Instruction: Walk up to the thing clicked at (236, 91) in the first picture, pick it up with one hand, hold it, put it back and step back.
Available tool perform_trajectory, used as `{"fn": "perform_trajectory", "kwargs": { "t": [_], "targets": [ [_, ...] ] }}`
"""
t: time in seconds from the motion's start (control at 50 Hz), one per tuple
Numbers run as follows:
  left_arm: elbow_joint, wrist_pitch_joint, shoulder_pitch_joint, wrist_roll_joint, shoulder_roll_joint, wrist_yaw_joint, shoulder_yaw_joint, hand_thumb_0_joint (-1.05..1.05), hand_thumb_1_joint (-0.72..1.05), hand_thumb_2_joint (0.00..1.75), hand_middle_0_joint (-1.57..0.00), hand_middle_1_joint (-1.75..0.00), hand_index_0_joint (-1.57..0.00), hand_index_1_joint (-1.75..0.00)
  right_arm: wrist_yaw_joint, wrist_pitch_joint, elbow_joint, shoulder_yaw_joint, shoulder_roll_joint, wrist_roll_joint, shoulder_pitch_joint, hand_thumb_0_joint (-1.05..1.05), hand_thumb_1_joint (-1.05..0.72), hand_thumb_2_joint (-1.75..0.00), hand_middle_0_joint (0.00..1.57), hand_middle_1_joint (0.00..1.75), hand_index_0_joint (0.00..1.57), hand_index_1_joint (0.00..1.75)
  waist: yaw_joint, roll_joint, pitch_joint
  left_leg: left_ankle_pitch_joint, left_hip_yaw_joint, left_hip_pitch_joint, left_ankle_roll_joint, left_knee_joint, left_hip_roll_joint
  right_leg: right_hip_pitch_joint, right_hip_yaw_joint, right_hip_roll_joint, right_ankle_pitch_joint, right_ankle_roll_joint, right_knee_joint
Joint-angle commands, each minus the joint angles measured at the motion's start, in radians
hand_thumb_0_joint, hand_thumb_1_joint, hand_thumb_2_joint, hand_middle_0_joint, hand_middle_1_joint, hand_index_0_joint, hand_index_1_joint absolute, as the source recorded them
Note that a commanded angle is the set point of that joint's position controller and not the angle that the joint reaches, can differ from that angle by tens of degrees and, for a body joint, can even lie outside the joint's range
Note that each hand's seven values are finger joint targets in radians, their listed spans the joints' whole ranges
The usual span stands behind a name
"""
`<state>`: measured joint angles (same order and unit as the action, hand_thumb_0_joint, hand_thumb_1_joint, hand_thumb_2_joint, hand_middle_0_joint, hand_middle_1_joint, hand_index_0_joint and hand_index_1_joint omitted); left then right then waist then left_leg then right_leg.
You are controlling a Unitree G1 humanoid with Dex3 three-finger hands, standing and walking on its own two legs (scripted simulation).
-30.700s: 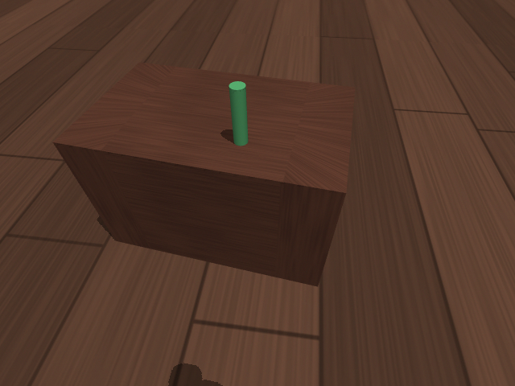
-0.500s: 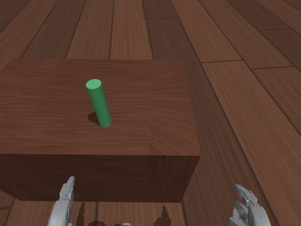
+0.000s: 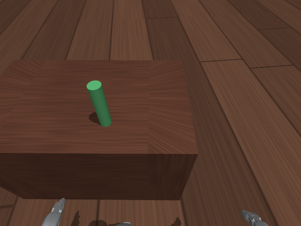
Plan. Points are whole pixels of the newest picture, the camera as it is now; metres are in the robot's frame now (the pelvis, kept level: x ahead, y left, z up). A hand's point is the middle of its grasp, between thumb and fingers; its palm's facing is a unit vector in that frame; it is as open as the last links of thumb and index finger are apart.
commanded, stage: home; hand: left
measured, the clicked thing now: (100, 105) +0.53 +0.21 -0.02
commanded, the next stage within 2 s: stand in 0.06 s
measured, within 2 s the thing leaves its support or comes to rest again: neither
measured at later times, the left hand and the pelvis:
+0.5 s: hand out of the picture +0.04 +0.24 -0.12, palm faces -0.01 -0.94 -0.35, open 11.9 cm; pelvis -0.01 +0.00 +0.04, yaw +1 degrees
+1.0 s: hand out of the picture +0.05 +0.25 -0.11, palm faces -0.01 -0.94 -0.34, open 7.4 cm; pelvis -0.01 +0.00 +0.05, yaw +0 degrees
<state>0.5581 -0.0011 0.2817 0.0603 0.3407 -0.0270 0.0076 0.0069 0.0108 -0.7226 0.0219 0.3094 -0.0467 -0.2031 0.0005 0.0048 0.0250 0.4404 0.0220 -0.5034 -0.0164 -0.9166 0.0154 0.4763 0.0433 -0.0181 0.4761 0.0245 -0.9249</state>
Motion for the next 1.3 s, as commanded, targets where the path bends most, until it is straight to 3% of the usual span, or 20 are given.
{"fn": "perform_trajectory", "kwargs": {
  "t": [0.0,0.02,0.04,0.14,0.18,0.2,0.28,0.34,0.38,0.46,0.5,0.62,0.78,0.96,1.04,1.28],
  "targets": [
    [0.017,-0.051,-0.037,-0.01,0.164,-0.006,0.068,0.0,-0.57,0.05,-0.05,-0.05,-0.05,-0.05,0.001,-0.049,0.036,0.074,0.167,0.002,0.04,0.0,-0.9,-0.9,0.2,0.3,0.2,0.3,0.004,-0.023,-0.1,-0.182,0.096,0.122,0.095,0.207,0.043,-0.054,0.072,-0.034,-0.236,-0.1,0.204],
    [0.042,-0.05,-0.042,-0.011,0.165,-0.006,0.068,0.0,-0.57,0.04,-0.05,-0.05,-0.05,-0.05,0.001,-0.048,0.021,0.076,0.171,0.001,0.044,0.0,-0.9,-0.9,0.2,0.3,0.2,0.3,0.005,0.007,-0.083,-0.148,0.116,0.113,0.096,0.237,0.053,-0.058,0.064,-0.028,-0.207,-0.098,0.207],
    [0.069,-0.05,-0.04,-0.013,0.164,-0.007,0.069,0.0,-0.58,0.04,-0.05,-0.05,-0.05,-0.05,0.002,-0.049,0.004,0.077,0.179,-0.001,0.05,0.0,-0.9,-0.9,0.2,0.3,0.2,0.3,0.011,0.027,-0.094,-0.178,0.13,0.123,0.1,0.247,0.062,-0.083,0.054,-0.025,-0.231,-0.094,0.202],
    [0.192,-0.053,-0.036,-0.018,0.187,-0.01,0.068,0.0,-0.54,0.06,-0.05,-0.05,-0.05,-0.05,0.007,-0.045,-0.081,0.075,0.187,0.008,0.053,0.0,-0.9,-0.9,0.2,0.3,0.2,0.3,0.009,0.014,-0.069,-0.188,0.112,0.154,0.087,0.274,0.058,-0.128,0.078,-0.043,-0.258,-0.1,0.284],
    [0.228,-0.053,-0.064,-0.022,0.208,-0.01,0.069,0.0,-0.38,0.22,-0.2,-0.21,-0.2,-0.21,0.01,-0.041,-0.115,0.071,0.183,0.011,0.029,0.0,-0.9,-0.9,0.2,0.3,0.2,0.3,-0.011,-0.033,-0.067,-0.208,0.08,0.185,0.076,0.272,0.039,-0.129,0.111,-0.066,-0.27,-0.102,0.335],
    [0.246,-0.054,-0.073,-0.023,0.206,-0.009,0.066,0.0,-0.3,0.3,-0.2,-0.29,-0.2,-0.29,0.01,-0.039,-0.133,0.068,0.186,0.013,0.031,0.0,-0.9,-0.9,0.2,0.3,0.2,0.3,-0.012,-0.024,-0.055,-0.203,0.078,0.204,0.073,0.28,0.039,-0.124,0.119,-0.072,-0.26,-0.103,0.358],
    [0.32,-0.044,-0.068,-0.034,0.194,-0.008,0.058,0.0,0.02,0.62,-0.2,-0.3,-0.2,-0.3,0.011,-0.038,-0.191,0.061,0.2,0.013,0.04,0.0,-0.9,-0.9,0.2,0.3,0.2,0.3,0.0,0.018,-0.038,-0.196,0.118,0.231,0.074,0.376,0.074,-0.169,0.074,-0.057,-0.271,-0.081,0.384],
    [0.373,-0.037,-0.076,-0.036,0.193,-0.007,0.053,0.0,0.26,0.86,-0.2,-0.3,-0.2,-0.3,0.013,-0.035,-0.225,0.054,0.199,0.014,0.057,0.0,-0.9,-0.9,0.2,0.3,0.2,0.3,0.003,0.004,-0.01,-0.137,0.113,0.228,0.062,0.433,0.075,-0.196,0.081,-0.063,-0.229,-0.079,0.442],
    [0.398,-0.035,-0.086,-0.038,0.195,-0.004,0.049,0.0,0.42,0.9,-0.2,-0.3,-0.2,-0.3,0.012,-0.035,-0.249,0.048,0.204,0.015,0.054,0.0,-0.9,-0.9,0.2,0.3,0.2,0.3,-0.001,0.012,0.025,-0.077,0.12,0.219,0.057,0.489,0.075,-0.206,0.078,-0.06,-0.192,-0.072,0.481],
    [0.44,-0.041,-0.11,-0.036,0.194,-0.001,0.044,0.0,0.74,0.9,-0.2,-0.3,-0.2,-0.3,0.009,-0.037,-0.285,0.044,0.201,0.023,0.063,0.0,-0.9,-0.9,0.2,0.3,0.2,0.3,-0.006,-0.012,0.021,-0.15,0.098,0.272,0.045,0.498,0.07,-0.231,0.088,-0.079,-0.196,-0.066,0.55],
    [0.458,-0.038,-0.118,-0.04,0.193,0.001,0.043,0.0,0.9,0.9,-0.2,-0.3,-0.2,-0.3,0.009,-0.038,-0.303,0.041,0.203,0.023,0.062,0.0,-0.9,-0.9,0.2,0.3,0.2,0.3,-0.007,-0.005,0.039,-0.135,0.105,0.285,0.041,0.533,0.075,-0.23,0.079,-0.074,-0.175,-0.06,0.565],
    [0.5,-0.043,-0.14,-0.043,0.191,0.002,0.039,0.0,0.9,0.9,-0.2,-0.3,-0.2,-0.3,0.01,-0.041,-0.334,0.036,0.2,0.029,0.067,0.0,-0.9,-0.9,0.2,0.3,0.2,0.3,-0.006,-0.021,-0.002,-0.229,0.086,0.323,0.038,0.551,0.083,-0.305,0.072,-0.087,-0.284,-0.049,0.59],
    [0.539,-0.035,-0.162,-0.043,0.195,0.005,0.039,0.0,0.9,0.9,-0.2,-0.3,-0.2,-0.3,0.008,-0.037,-0.36,0.031,0.213,0.029,0.09,0.0,-0.9,-0.9,0.2,0.3,0.2,0.3,0.001,-0.007,0.02,-0.209,0.083,0.329,0.032,0.594,0.085,-0.309,0.062,-0.084,-0.253,-0.041,0.618],
    [0.557,-0.033,-0.175,-0.046,0.195,0.008,0.034,0.0,0.9,0.9,-0.2,-0.3,-0.2,-0.3,0.007,-0.041,-0.375,0.028,0.225,0.032,0.109,0.0,-0.9,-0.9,0.2,0.3,0.2,0.3,0.003,0.008,-0.003,-0.267,0.08,0.354,0.032,0.611,0.095,-0.342,0.055,-0.091,-0.322,-0.038,0.619],
    [0.56,-0.03,-0.187,-0.044,0.2,0.009,0.034,0.0,0.9,0.9,-0.2,-0.3,-0.2,-0.3,0.007,-0.039,-0.381,0.026,0.225,0.033,0.104,0.0,-0.9,-0.9,0.2,0.3,0.2,0.3,-0.002,0.003,0.013,-0.224,0.083,0.336,0.031,0.635,0.098,-0.34,0.052,-0.088,-0.3,-0.035,0.624],
    [0.562,-0.029,-0.195,-0.046,0.203,0.009,0.034,0.0,0.9,0.9,-0.2,-0.3,-0.2,-0.3,0.007,-0.041,-0.382,0.028,0.233,0.035,0.119,0.0,-0.9,-0.9,0.2,0.3,0.2,0.3,-0.004,-0.012,-0.02,-0.317,0.074,0.377,0.033,0.625,0.102,-0.353,0.05,-0.097,-0.358,-0.032,0.623]
  ]
}}
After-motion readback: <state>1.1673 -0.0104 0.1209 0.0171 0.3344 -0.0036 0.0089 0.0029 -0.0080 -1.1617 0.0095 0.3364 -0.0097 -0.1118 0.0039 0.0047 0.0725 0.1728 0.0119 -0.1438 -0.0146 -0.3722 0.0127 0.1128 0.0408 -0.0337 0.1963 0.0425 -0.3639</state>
